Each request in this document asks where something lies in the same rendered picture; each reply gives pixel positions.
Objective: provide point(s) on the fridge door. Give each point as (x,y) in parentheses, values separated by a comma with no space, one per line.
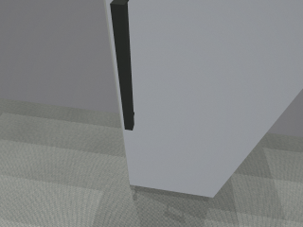
(209,79)

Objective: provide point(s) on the handle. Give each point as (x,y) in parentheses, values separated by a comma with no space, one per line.
(120,22)

